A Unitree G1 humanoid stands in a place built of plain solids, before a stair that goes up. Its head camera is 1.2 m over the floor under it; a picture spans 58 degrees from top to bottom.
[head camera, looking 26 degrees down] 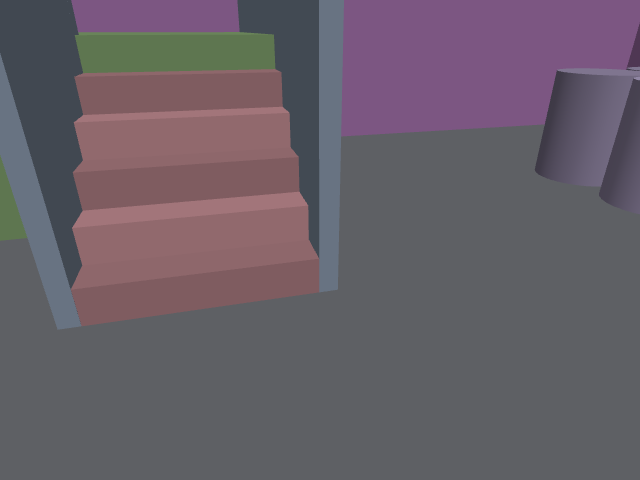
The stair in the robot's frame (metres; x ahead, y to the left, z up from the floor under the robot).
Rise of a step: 0.19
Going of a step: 0.22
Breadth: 1.10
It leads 15 degrees to the left of straight ahead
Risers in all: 6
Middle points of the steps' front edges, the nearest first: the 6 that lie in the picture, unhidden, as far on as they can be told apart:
1.71 0.54 0.20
1.92 0.59 0.39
2.13 0.65 0.59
2.34 0.70 0.78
2.55 0.76 0.98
2.76 0.81 1.17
